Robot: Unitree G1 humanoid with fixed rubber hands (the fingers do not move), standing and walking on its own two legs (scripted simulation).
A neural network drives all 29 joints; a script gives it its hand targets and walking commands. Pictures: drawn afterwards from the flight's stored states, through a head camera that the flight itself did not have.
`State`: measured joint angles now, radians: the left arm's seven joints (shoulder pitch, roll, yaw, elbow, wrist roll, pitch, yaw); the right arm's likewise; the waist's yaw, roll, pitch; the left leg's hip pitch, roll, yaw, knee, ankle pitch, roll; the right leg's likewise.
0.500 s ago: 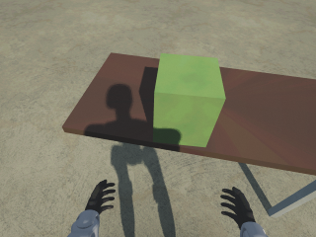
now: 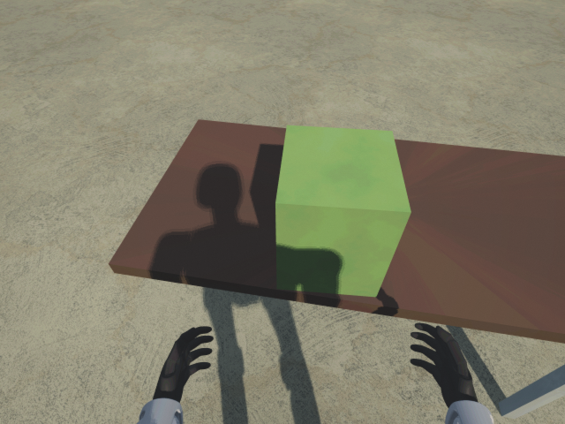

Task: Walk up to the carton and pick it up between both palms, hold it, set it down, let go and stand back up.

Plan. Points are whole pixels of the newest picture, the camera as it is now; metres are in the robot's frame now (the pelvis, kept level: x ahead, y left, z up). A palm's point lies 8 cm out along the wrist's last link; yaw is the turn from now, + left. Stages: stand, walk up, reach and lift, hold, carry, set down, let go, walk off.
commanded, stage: reach and lift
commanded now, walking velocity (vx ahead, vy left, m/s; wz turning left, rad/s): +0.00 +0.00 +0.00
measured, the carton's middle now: (332, 212) +0.50 -0.07 -0.02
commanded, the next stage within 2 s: none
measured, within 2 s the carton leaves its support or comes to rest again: neither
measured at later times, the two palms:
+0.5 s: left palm (180, 343) +0.25 +0.18 -0.03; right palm (451, 346) +0.24 -0.22 -0.02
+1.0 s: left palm (192, 272) +0.33 +0.16 +0.04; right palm (455, 280) +0.30 -0.22 +0.05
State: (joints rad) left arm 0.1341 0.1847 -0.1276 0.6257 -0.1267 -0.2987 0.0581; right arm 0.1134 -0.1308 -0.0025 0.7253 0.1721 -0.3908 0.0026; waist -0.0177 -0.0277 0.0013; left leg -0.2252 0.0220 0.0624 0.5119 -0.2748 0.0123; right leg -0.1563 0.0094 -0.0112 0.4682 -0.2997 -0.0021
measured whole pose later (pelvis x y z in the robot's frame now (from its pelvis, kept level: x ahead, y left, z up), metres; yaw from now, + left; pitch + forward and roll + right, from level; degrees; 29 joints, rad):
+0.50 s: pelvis +0.00 -0.02 -0.01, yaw +1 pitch +0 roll +0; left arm -0.05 0.22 -0.08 0.73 -0.19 -0.42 0.01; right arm -0.07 -0.14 0.08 0.80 0.26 -0.51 -0.06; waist -0.04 -0.04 0.01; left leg -0.28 0.02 0.04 0.57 -0.30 -0.01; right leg -0.23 0.02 -0.02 0.58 -0.35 -0.02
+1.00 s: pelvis -0.02 -0.01 +0.01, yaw -1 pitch +3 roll +0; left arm -0.39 0.20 -0.05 0.70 -0.18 -0.06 0.07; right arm -0.37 -0.18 -0.01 0.75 0.26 -0.12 -0.07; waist -0.02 -0.05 -0.04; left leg -0.28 0.03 0.06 0.41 -0.18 0.00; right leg -0.23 0.03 0.01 0.39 -0.21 -0.02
